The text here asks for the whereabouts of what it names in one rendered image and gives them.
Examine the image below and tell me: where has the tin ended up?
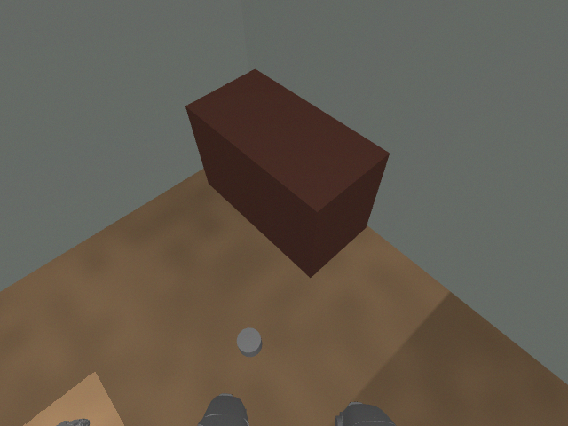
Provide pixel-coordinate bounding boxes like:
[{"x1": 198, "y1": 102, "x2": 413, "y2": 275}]
[{"x1": 237, "y1": 327, "x2": 262, "y2": 357}]

